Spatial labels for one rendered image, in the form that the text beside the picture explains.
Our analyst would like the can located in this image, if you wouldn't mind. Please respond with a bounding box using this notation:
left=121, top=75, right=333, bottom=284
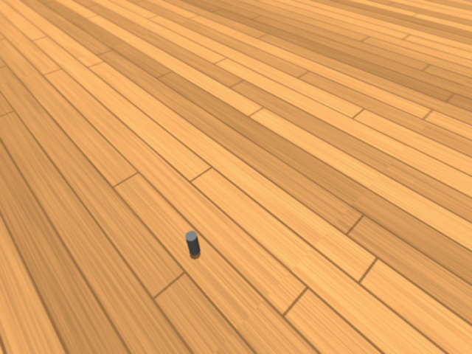
left=185, top=231, right=200, bottom=255

